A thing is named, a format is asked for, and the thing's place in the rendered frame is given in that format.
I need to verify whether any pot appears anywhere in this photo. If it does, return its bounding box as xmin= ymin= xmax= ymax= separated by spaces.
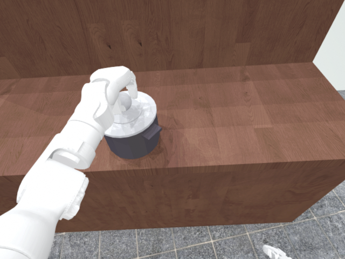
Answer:
xmin=104 ymin=113 xmax=162 ymax=159

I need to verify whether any table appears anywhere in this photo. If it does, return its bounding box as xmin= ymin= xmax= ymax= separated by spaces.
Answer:
xmin=0 ymin=0 xmax=345 ymax=233

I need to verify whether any left robot forearm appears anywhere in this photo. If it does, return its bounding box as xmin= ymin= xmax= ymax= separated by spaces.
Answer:
xmin=17 ymin=76 xmax=119 ymax=203

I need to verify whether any right robot hand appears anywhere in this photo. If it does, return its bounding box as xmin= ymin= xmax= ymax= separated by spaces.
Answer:
xmin=263 ymin=245 xmax=292 ymax=259

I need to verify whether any lid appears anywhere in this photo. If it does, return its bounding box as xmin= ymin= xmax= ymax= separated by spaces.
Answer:
xmin=105 ymin=91 xmax=157 ymax=138

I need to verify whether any left robot hand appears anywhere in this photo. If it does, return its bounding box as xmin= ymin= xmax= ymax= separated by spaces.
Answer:
xmin=90 ymin=66 xmax=137 ymax=115

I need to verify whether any robot left upper arm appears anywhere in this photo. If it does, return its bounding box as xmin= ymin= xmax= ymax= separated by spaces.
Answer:
xmin=0 ymin=158 xmax=89 ymax=259

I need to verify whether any knob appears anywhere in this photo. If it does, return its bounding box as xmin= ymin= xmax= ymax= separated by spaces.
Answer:
xmin=119 ymin=92 xmax=132 ymax=110

